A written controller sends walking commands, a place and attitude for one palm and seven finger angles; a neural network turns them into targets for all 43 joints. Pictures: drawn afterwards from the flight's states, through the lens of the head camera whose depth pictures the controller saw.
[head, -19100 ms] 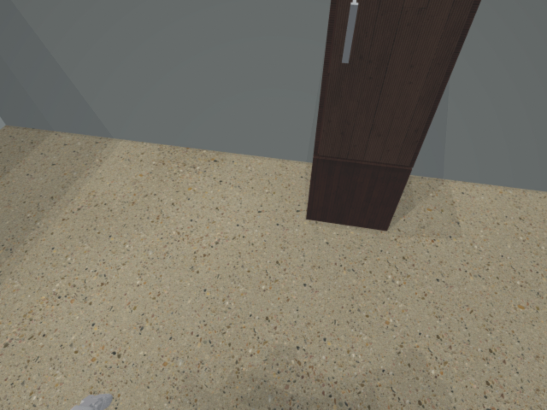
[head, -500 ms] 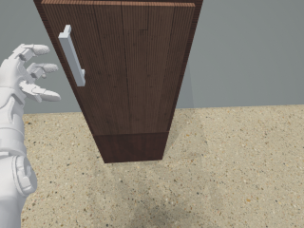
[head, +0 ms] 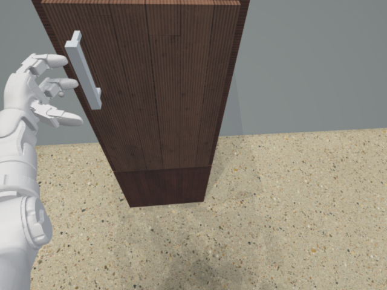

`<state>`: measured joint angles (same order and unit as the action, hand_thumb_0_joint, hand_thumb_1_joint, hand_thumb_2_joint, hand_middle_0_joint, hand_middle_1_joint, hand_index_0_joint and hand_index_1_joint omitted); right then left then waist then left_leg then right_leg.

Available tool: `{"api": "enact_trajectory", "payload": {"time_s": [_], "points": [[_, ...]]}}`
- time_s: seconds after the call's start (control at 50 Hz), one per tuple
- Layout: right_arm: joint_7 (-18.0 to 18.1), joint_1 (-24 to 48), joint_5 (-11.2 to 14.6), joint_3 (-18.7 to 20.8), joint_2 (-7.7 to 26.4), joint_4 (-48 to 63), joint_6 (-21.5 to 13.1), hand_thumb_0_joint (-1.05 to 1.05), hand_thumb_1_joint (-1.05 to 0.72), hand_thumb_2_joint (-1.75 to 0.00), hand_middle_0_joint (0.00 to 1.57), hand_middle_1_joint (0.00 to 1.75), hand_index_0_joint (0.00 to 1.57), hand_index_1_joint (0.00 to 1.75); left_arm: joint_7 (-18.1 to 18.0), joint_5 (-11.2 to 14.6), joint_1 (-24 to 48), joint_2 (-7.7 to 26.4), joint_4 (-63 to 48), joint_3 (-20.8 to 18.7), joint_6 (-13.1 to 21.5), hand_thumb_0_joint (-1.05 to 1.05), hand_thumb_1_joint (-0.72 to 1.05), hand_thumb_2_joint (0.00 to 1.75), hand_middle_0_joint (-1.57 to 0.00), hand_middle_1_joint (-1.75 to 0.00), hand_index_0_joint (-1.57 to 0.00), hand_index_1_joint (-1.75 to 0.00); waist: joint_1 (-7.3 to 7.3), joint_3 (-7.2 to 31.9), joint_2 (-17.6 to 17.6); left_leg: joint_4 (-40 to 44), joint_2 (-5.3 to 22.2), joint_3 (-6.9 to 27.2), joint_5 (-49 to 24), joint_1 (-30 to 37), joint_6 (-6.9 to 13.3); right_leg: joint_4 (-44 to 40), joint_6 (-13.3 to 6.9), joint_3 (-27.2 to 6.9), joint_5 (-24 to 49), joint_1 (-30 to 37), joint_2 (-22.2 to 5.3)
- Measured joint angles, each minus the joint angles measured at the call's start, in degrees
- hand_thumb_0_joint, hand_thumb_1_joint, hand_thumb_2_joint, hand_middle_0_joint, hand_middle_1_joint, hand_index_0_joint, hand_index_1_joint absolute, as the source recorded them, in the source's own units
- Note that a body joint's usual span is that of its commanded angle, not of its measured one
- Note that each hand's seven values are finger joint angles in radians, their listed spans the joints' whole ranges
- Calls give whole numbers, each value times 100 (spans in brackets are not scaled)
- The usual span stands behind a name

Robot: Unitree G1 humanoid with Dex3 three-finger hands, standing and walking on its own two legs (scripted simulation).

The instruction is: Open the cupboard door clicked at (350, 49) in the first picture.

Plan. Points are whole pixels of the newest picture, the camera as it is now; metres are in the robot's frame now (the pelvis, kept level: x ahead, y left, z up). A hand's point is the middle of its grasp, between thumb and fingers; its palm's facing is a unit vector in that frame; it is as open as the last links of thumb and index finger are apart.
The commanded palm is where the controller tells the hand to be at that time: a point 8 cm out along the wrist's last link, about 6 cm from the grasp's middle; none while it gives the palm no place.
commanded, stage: slide the fingers in behind the handle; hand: left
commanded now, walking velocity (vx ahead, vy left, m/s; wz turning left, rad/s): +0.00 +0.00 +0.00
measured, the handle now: (87, 73) +0.52 +0.21 +0.15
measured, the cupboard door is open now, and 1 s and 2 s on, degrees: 0 0 0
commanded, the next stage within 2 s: close the thumb around the handle in 1.34 s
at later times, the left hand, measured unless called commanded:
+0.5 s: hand (78, 95) +0.46 +0.21 +0.15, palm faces +0.03 -1.00 +0.01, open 14.0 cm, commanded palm +0.43 +0.26 +0.14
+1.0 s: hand (94, 93) +0.47 +0.18 +0.14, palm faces +0.04 -1.00 +0.00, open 14.0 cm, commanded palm +0.44 +0.23 +0.14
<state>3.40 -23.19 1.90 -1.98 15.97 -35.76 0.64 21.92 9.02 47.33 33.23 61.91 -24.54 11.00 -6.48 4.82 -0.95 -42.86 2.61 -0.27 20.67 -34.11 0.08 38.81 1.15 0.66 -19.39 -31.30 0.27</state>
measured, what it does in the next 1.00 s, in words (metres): stands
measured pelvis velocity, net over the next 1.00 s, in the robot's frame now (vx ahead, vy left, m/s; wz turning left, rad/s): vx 0.00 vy -0.01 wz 0.00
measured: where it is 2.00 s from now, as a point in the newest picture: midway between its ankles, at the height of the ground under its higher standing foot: outside the picture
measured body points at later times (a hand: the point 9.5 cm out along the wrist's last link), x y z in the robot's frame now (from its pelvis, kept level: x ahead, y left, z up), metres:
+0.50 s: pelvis +0.00 +0.00 +0.00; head +0.05 +0.00 +0.45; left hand +0.45 +0.26 +0.15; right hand +0.06 -0.27 -0.11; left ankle +0.00 +0.12 -0.71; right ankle -0.01 -0.14 -0.71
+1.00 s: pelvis +0.00 -0.01 +0.00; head +0.05 +0.00 +0.45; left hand +0.46 +0.24 +0.14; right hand +0.03 -0.27 -0.11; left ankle +0.00 +0.12 -0.71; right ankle -0.01 -0.14 -0.71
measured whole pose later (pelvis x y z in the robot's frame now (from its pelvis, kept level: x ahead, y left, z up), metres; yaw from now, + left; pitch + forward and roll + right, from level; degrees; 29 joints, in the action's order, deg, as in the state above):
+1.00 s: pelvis +0.00 -0.01 +0.00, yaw +0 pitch +10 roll -1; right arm 2.3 -23.4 1.6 -0.9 15.3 -36.6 -0.7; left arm 12.3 7.7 46.5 24.9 57.8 -20.0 11.7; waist -6.3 4.7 -1.7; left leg -42.3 2.7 -0.5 20.3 -32.5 -0.4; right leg 39.5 0.7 0.3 -19.5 -30.4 0.4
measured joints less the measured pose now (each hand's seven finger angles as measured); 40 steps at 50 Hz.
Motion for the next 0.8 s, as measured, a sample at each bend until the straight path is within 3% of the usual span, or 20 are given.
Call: {"api": "enact_trajectory", "payload": {"time_s": [0.18, 0.36, 0.52, 0.66, 0.8], "points": [[-35, -20, 8, 50, -16, 28, -11, 0, -90, -90, 20, 30, 20, 30, -194, 18, -240, -180, -398, 70, 52, -1, -50, 30, -30, -120, -29, -120, 21, 27, -39, 12, 20, -16, 17, 73, -9, -19, -8, -18, -3, 68, 20], [-50, 106, 16, 36, -41, 67, -45, 0, -91, -90, 20, 30, 20, 30, -397, 3, -215, -420, -414, 271, -183, -1, -50, 30, -30, -120, -30, -120, 72, 43, -56, 52, -11, 5, -7, 175, -9, -22, -10, 4, -13, 165, -9], [-76, 209, -6, 28, -71, 26, -128, 0, -91, -90, 20, 30, 20, 30, -619, -19, -105, -665, -463, 402, -24, -1, -50, 30, -30, -120, -29, -120, 106, -15, -40, 26, -24, 33, -32, 155, -23, 34, -21, 30, -16, 143, -21], [-77, 198, -20, 17, -67, 4, -149, 0, -91, -90, 20, 30, 20, 30, -778, -151, 95, -653, -192, 438, -37, -1, -50, 30, -30, -120, -30, -120, 35, -36, -54, 2, -26, 34, -46, 92, -32, 94, -32, 29, -21, 63, -21], [-95, 63, -32, 50, -67, -77, -148, 0, -91, -90, 20, 30, 20, 30, -843, -98, 78, -730, -236, 419, 91, -1, -50, 30, -30, -120, -29, -120, 32, -28, -66, 26, -6, -5, -47, 105, -41, 97, -39, -11, -17, 45, -3]]}}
